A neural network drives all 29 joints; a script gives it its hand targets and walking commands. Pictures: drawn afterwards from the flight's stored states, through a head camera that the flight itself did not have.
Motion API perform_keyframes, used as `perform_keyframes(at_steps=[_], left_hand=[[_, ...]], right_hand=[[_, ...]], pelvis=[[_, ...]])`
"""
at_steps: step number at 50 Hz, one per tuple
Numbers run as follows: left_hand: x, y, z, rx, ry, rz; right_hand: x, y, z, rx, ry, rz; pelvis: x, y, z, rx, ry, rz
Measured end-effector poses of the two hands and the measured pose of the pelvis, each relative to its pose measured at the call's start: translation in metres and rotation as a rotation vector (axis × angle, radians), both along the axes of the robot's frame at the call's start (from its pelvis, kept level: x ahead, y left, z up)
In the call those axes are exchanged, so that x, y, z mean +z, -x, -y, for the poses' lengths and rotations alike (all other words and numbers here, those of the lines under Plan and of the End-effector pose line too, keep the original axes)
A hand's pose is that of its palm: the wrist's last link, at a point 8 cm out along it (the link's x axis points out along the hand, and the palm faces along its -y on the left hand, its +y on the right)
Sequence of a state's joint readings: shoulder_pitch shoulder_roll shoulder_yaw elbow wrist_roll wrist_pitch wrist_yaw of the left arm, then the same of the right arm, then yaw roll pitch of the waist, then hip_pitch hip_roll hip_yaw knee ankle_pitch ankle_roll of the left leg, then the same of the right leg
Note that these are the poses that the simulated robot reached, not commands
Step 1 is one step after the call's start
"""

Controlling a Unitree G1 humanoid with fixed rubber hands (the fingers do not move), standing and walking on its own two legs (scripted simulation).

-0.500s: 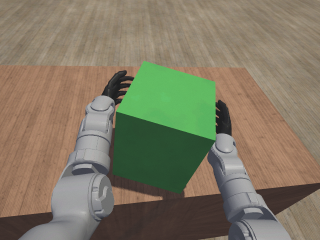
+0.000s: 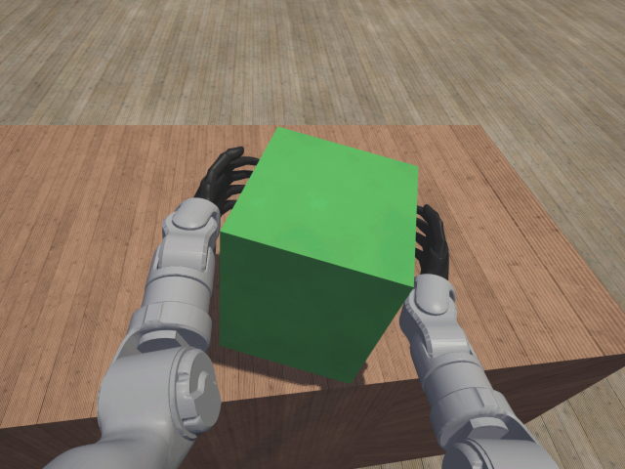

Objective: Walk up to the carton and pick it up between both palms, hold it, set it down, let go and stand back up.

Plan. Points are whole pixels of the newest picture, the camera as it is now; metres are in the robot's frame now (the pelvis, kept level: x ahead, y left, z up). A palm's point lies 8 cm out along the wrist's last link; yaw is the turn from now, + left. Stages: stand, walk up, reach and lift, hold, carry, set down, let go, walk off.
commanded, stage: set down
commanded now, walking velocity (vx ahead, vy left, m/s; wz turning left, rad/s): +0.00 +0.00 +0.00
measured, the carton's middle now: (315, 259) +0.40 +0.00 +0.04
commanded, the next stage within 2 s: none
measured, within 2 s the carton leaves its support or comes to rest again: rests again in 1.80 s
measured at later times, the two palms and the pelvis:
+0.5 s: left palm (208, 208) +0.44 +0.14 +0.11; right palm (427, 270) +0.35 -0.14 +0.08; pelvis +0.00 +0.00 +0.00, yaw +0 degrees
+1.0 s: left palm (204, 213) +0.44 +0.15 +0.10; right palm (423, 270) +0.35 -0.14 +0.08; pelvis +0.00 +0.00 +0.00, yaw +0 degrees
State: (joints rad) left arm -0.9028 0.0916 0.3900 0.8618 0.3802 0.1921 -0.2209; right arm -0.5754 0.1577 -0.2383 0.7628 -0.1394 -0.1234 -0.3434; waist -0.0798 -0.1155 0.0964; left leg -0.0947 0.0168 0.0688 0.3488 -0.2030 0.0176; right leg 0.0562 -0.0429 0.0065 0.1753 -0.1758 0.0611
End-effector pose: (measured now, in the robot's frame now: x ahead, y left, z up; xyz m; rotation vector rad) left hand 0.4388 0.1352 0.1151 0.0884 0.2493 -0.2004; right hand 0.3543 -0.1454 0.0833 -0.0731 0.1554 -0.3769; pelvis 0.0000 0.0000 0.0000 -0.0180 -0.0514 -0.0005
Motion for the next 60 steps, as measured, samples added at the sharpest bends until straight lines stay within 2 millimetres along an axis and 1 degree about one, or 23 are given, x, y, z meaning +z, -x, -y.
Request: perform_keyframes(at_steps=[8,42,60], left_hand=[[-0.004,0.004,0.000,0.004,0.021,-0.006],[-0.017,0.001,-0.010,0.005,0.048,-0.028],[-0.019,0.001,-0.012,-0.002,0.042,-0.019]], right_hand=[[-0.001,0.004,0.000,-0.007,-0.006,0.005],[-0.004,0.000,-0.008,-0.001,-0.002,0.039],[-0.006,0.001,-0.008,0.006,0.003,0.059]], pelvis=[[0.000,0.004,0.001,0.000,-0.001,0.005],[0.000,0.004,0.001,0.000,0.000,0.005],[0.000,0.005,0.001,0.000,0.000,0.006]])
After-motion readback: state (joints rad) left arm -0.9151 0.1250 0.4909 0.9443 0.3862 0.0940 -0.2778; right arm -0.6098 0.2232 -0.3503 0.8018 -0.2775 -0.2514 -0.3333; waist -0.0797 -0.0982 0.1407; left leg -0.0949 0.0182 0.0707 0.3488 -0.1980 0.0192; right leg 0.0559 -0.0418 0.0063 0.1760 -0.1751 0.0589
